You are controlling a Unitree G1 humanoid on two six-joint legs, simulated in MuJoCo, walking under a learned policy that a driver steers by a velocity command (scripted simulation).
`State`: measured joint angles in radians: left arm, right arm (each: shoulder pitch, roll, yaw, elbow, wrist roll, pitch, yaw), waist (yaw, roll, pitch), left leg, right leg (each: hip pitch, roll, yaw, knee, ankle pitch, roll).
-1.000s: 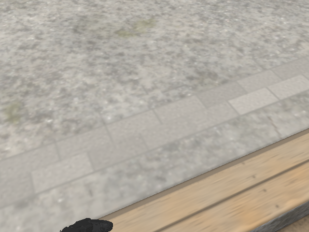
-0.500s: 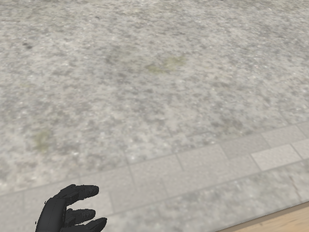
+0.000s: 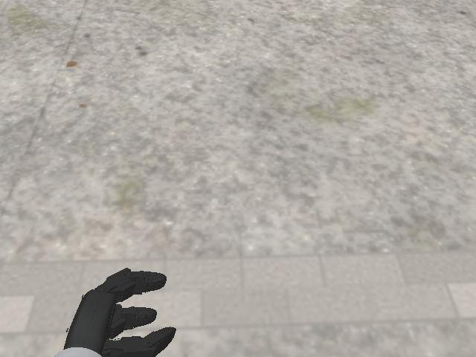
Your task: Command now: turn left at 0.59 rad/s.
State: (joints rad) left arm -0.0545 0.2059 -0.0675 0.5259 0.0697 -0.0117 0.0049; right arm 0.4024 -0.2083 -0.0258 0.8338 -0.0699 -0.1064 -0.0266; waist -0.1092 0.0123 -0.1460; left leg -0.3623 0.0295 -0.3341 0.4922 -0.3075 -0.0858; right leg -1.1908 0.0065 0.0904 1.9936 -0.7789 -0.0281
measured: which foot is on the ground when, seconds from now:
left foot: down 0.00-0.08, up 0.10-0.44, down 0.46-1.00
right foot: up 0.00-0.04, down 0.06-0.42, up 0.44-0.74, down 0.76-1.00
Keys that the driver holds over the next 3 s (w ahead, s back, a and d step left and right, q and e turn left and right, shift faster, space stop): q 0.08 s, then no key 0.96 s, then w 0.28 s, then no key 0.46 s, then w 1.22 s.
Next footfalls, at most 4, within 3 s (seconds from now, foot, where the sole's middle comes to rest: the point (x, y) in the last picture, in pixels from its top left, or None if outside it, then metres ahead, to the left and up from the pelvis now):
0.06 right None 0.10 -0.20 -0.56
0.46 left None -0.08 -0.11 -0.77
0.76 right None -0.07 -0.28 -0.77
1.54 left None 0.25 -0.06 -0.56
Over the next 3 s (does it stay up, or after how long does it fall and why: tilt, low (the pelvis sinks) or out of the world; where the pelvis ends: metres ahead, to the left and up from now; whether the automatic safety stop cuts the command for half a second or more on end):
stays up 0.74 -0.12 0.21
